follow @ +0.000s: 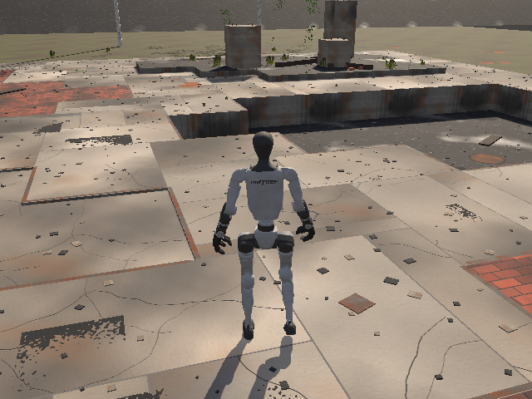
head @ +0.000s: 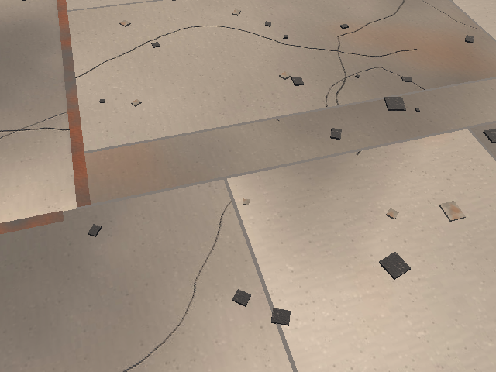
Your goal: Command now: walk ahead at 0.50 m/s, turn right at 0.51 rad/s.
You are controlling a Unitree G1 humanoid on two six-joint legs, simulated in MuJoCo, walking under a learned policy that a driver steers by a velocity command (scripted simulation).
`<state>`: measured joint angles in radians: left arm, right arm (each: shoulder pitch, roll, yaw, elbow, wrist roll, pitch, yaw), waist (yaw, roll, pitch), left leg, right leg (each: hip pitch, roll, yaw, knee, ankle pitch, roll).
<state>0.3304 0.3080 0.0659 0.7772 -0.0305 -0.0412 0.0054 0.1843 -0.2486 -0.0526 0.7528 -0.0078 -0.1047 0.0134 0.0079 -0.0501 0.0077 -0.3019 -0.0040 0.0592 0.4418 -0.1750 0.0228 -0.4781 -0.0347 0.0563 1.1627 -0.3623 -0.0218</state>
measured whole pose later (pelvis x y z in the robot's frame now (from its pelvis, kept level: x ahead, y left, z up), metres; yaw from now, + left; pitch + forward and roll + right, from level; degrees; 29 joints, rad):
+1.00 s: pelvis +0.25 -0.03 +0.00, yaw -35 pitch +1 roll -1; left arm 0.21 0.36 0.11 0.61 -0.01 0.06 0.02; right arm 0.16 -0.27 -0.06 0.73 -0.01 0.00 -0.03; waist -0.01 -0.05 0.03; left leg -0.27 0.02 0.00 0.47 -0.22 0.00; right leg -0.56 0.09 0.11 1.14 -0.41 0.06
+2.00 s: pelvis +0.43 -0.15 +0.00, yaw -40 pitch +2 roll +0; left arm 0.09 0.27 0.05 0.66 -0.02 -0.07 -0.03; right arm 0.42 -0.26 -0.02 0.85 0.01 -0.07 0.00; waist -0.10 -0.04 0.02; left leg 0.06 -0.04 0.03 0.19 -0.28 0.05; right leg -0.66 -0.08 0.02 0.62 0.07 0.01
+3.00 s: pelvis +0.88 -0.50 +0.01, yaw -39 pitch +1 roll +1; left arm 0.12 0.29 0.04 0.79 0.00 -0.06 -0.01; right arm 0.35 -0.27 -0.04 0.84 0.00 -0.08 0.01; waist -0.06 -0.05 0.02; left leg -0.06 -0.07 0.05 0.22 -0.18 0.06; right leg -0.67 -0.12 0.05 0.74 0.01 0.01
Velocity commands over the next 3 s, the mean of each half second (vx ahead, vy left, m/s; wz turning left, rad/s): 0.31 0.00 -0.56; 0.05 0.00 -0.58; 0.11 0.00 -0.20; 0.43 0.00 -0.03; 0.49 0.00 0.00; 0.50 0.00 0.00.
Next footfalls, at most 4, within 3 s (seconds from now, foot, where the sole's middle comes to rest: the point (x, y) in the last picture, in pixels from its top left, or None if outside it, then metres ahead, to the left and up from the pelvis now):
0.34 right None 0.30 -0.16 -0.78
0.84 left None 0.36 0.04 -0.78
1.22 right None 0.18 -0.16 -0.78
1.62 left None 0.43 -0.03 -0.78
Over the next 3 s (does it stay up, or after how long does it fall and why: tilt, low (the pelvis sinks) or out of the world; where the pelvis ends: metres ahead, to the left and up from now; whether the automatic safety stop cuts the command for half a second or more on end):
stays up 0.88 -0.50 0.01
